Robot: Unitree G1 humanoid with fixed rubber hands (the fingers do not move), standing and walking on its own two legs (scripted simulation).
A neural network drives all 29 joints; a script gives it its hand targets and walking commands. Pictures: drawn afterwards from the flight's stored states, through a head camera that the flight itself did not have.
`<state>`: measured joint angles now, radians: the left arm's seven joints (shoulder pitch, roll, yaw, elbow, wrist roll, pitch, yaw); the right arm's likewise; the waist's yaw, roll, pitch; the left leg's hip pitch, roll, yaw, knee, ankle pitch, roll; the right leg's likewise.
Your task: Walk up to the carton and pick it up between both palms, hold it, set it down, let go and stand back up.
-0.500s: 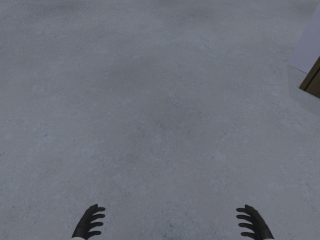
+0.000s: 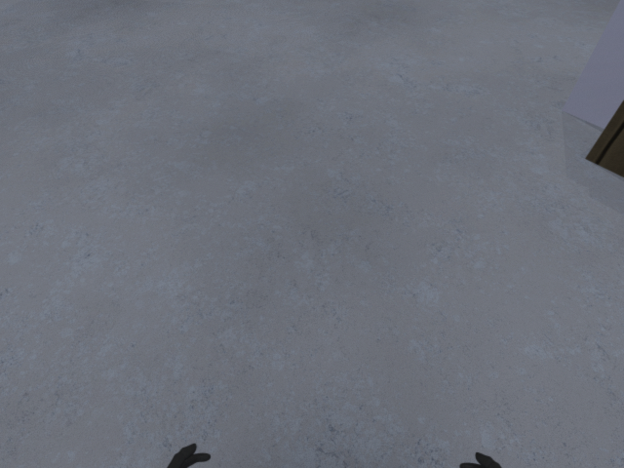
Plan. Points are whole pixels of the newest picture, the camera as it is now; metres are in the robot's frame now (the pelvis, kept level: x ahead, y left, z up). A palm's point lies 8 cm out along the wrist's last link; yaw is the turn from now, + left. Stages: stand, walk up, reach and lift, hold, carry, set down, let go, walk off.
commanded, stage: stand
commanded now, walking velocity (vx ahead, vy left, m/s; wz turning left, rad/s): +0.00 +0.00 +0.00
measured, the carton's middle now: out of the picture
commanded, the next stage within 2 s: none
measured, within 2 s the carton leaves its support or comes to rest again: neither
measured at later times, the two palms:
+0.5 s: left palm out of the picture +0.09 +0.21 -0.12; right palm out of the picture +0.08 -0.23 -0.12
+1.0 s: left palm out of the picture +0.05 +0.21 -0.12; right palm out of the picture +0.04 -0.23 -0.13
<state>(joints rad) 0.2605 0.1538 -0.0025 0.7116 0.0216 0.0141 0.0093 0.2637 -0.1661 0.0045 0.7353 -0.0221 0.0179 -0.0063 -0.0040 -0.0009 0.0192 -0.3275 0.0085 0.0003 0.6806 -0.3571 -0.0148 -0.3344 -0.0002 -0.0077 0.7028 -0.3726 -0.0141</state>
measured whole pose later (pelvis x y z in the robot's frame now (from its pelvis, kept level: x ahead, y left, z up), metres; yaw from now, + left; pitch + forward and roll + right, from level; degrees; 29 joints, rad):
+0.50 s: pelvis +0.02 -0.01 +0.01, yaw +0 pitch +0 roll +1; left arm 0.26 0.15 0.01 0.82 0.02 0.00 0.02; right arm 0.27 -0.16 -0.02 0.85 -0.02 0.01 -0.02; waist -0.01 0.00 0.02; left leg -0.27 0.02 -0.01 0.62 -0.35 -0.03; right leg -0.28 0.01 -0.01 0.65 -0.37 -0.03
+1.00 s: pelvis +0.03 -0.01 +0.02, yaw +0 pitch -2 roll +0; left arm 0.27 0.14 0.02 1.01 0.01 -0.01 0.04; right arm 0.27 -0.14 -0.03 1.05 -0.01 0.01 -0.04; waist 0.00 0.00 0.05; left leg -0.17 0.03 -0.01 0.50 -0.31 -0.04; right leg -0.17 0.02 -0.02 0.53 -0.33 -0.04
